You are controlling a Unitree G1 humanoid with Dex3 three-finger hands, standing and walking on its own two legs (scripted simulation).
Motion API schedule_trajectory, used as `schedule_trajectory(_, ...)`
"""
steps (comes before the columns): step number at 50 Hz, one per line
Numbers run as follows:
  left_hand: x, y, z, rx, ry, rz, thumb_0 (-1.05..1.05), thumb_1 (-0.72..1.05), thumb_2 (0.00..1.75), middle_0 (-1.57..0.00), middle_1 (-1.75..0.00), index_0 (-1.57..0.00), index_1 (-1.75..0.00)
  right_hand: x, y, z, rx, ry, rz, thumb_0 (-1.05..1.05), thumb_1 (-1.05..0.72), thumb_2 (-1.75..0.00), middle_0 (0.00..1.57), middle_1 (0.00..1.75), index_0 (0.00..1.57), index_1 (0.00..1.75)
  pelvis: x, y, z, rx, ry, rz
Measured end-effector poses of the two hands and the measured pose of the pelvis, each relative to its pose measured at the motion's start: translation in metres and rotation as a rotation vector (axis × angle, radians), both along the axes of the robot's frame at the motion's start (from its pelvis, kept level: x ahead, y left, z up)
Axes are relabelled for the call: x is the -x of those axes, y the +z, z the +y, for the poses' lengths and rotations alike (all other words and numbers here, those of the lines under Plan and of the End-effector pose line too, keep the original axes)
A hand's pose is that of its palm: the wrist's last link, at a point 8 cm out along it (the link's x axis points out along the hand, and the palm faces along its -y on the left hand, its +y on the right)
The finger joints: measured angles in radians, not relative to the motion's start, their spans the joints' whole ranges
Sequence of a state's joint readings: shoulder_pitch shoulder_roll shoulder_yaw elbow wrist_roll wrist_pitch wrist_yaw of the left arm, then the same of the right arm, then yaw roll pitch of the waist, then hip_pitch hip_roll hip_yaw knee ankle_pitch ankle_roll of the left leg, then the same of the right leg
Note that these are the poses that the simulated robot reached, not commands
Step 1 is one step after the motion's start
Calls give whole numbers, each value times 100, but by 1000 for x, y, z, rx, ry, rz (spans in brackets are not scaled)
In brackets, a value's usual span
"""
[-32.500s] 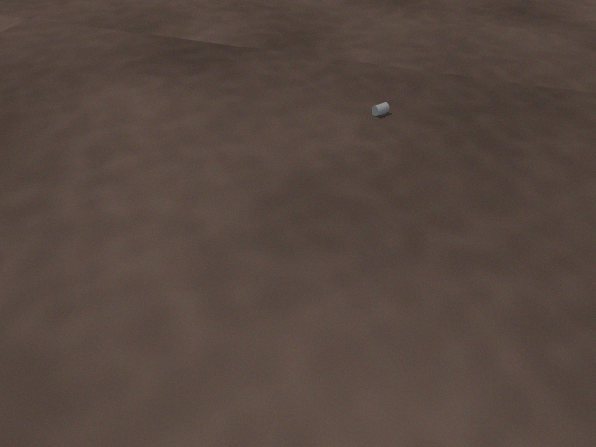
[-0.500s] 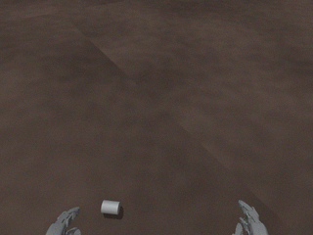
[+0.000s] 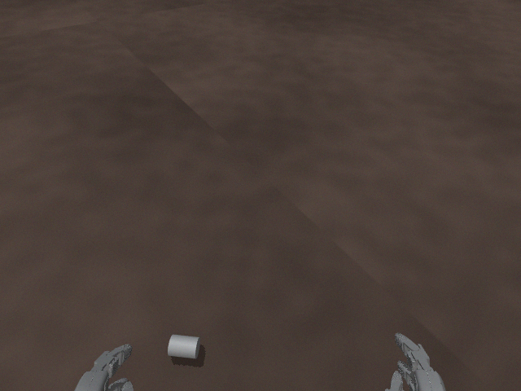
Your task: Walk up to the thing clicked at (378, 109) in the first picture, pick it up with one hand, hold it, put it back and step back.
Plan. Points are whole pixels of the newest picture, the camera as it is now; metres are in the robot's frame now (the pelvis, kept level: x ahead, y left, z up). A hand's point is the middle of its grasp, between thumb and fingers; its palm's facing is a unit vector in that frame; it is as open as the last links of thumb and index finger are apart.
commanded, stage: home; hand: left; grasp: from above
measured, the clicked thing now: (184, 346) +0.46 +0.24 -0.68
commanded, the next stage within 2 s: stand in 0.54 s
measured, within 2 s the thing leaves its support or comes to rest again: neither
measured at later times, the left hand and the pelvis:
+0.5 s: hand out of the picture +0.16 +0.17 -0.05, palm faces +0.04 -0.98 -0.20, open 7.4 cm; pelvis +0.00 -0.01 +0.00, yaw +0 degrees
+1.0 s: hand out of the picture +0.09 +0.24 -0.11, palm faces +0.03 -0.94 -0.35, open 7.4 cm; pelvis -0.01 +0.00 +0.03, yaw +0 degrees
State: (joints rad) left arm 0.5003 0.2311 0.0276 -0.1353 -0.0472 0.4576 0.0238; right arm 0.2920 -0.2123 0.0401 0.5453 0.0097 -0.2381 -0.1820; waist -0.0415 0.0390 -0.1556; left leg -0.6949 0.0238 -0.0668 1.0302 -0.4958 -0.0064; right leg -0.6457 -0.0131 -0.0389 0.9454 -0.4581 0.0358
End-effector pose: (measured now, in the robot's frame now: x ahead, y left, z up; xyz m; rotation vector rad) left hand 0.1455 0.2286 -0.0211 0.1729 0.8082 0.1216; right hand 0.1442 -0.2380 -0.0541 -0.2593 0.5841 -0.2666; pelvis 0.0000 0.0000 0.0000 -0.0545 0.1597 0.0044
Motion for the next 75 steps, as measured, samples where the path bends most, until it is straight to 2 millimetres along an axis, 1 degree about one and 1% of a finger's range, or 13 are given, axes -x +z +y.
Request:
schedule_trajectory(12, 3, 0, -1, 0, -1, 6, 1, 90, 90, -20, -29, -20, -30, 4, -2, 0, -6, 4, 3, 1, -91, -89, 20, 30, 21, 30, 3, -1, -1, -1, -1, 1)
schedule_trajectory(32, 4, 0, -8, -1, 1, 7, 1, 90, 90, -20, -29, -20, -30, 3, -2, -10, -4, -6, -4, 1, -91, -89, 20, 30, 21, 30, 3, -1, -8, -7, -1, 6)
schedule_trajectory(34, -1, -8, -5, -53, -32, -24, 1, 90, 90, -20, -30, -20, -30, 4, -9, -12, 27, 57, 82, 1, -91, -89, 20, 30, 21, 30, 6, 2, -8, -19, 2, -43)
schedule_trajectory(37, -1, -25, 8, -107, -40, -2, 1, 90, 90, -20, -30, -20, -30, 11, -21, -19, 47, 145, 274, 1, -91, -89, 20, 30, 21, 30, 10, 9, -9, -43, 1, -92)
schedule_trajectory(41, 14, -37, 26, -135, -15, 78, 1, 90, 90, -20, -30, -20, -30, 26, -24, -32, 14, 121, 387, 1, -90, -89, 20, 30, 21, 30, 10, 18, -9, -57, -2, -130)
schedule_trajectory(47, 50, -48, 46, -151, 39, 213, 1, 90, 90, -20, -30, -20, -30, 51, -21, -45, -5, 44, 475, 1, -91, -89, 20, 30, 21, 30, 7, 29, -5, -57, -1, -170)
schedule_trajectory(51, 71, -52, 52, -139, 65, 283, 1, 90, 90, -20, -30, -20, -30, 66, -18, -43, -11, 13, 525, 1, -91, -89, 20, 30, 21, 30, 7, 36, 0, -53, 1, -192)
schedule_trajectory(56, 92, -53, 55, -116, 90, 347, 1, 90, 90, -20, -30, -20, -30, 82, -16, -35, -29, -5, 575, 1, -91, -89, 20, 30, 20, 30, 8, 45, 5, -46, 2, -215)
schedule_trajectory(61, 109, -51, 56, -105, 102, 397, 1, 90, 90, -20, -30, -20, -30, 90, -14, -26, -51, -14, 602, 1, -91, -89, 20, 30, 21, 30, 12, 53, 8, -47, 3, -233)
schedule_trajectory(65, 120, -49, 57, -105, 109, 428, 1, 90, 90, -20, -30, -20, -30, 95, -13, -23, -66, -16, 614, 1, -91, -89, 20, 30, 21, 30, 14, 58, 8, -50, 4, -243)
schedule_trajectory(69, 129, -46, 59, -113, 115, 449, 1, 90, 90, -20, -30, -20, -30, 97, -12, -25, -72, -19, 620, 1, -91, -89, 20, 30, 21, 30, 16, 60, 7, -52, 5, -250)
schedule_trajectory(75, 136, -41, 60, -127, 123, 466, 0, 90, 90, -20, -30, -20, -30, 101, -12, -33, -73, -26, 630, 1, -91, -89, 20, 30, 21, 30, 19, 63, 3, -55, 7, -254)
